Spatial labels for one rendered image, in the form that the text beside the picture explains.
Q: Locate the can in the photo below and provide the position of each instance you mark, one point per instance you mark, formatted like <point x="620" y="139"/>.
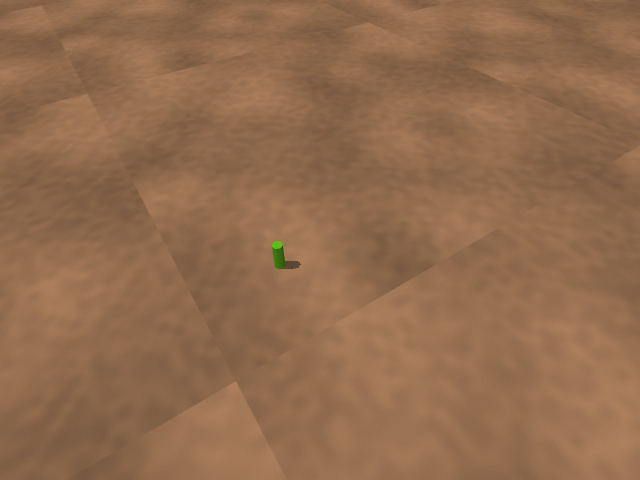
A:
<point x="278" y="254"/>

